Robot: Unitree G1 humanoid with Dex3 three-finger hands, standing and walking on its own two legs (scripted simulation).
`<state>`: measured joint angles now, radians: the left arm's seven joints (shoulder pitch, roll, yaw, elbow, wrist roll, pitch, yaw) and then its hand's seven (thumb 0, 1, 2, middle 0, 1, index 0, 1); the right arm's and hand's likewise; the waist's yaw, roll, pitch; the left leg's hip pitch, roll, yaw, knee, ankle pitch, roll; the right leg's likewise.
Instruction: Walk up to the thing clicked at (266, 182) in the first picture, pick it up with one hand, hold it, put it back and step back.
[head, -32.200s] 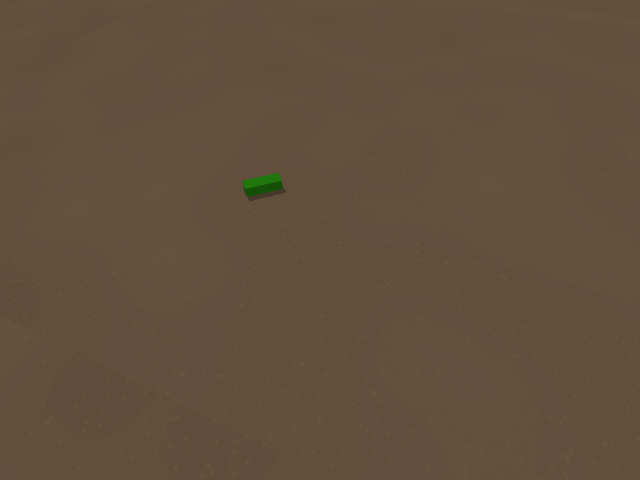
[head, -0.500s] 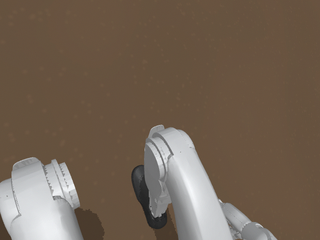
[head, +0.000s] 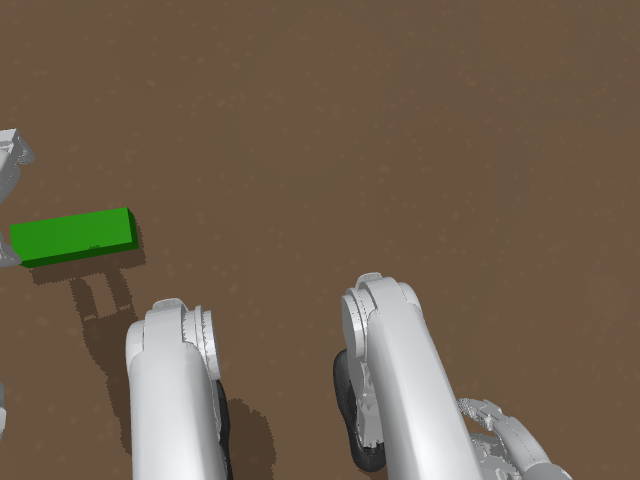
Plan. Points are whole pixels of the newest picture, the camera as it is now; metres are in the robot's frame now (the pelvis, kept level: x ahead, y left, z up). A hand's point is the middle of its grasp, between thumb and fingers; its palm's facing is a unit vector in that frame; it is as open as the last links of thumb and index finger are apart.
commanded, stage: withdraw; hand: left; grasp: from above
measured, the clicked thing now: (78, 237) +0.46 +0.35 -0.34
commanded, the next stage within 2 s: home in 0.30 s
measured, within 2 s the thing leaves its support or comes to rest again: neither
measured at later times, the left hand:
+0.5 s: hand (32, 195) +0.48 +0.35 -0.19, palm faces -0.33 -0.06 -0.94, open 13.5 cm
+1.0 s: hand out of the picture +0.33 +0.31 +0.00, palm faces -0.20 -0.68 -0.70, open 8.0 cm
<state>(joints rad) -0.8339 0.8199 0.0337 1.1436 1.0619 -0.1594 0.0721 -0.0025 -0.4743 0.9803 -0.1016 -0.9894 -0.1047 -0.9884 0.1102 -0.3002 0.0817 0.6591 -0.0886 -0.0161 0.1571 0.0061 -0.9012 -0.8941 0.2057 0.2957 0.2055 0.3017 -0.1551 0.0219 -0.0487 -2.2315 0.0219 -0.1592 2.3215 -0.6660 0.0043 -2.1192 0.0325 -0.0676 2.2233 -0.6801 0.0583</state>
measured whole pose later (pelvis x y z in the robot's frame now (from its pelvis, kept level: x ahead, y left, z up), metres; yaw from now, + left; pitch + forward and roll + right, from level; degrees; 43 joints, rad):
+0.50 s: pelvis -0.01 +0.00 -0.05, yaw -1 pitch +30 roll -11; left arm -1.05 0.96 0.16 1.52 1.35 -0.29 0.42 0.00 -0.41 0.95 -0.16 -0.94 -0.17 -0.93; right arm 0.12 -0.27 0.16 0.71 -0.18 -0.01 0.11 0.01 -0.89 -0.89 0.21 0.30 0.21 0.30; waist -0.27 -0.04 0.01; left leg -2.39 0.00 -0.19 2.47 -0.62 0.00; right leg -2.26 0.04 -0.08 2.37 -0.65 0.05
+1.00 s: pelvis +0.00 +0.00 +0.10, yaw +4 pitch +32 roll -7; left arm -0.28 0.58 0.15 0.48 0.46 0.02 -0.05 0.00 0.76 0.88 -0.21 -0.32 -0.21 -0.32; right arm 0.11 -0.29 -0.02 0.61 0.00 0.02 0.05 0.01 -0.90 -0.89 0.20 0.30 0.20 0.30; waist -0.06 0.01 -0.17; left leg -1.93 0.03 -0.11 2.01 -0.64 0.00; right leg -1.84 0.01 -0.05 1.94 -0.66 0.05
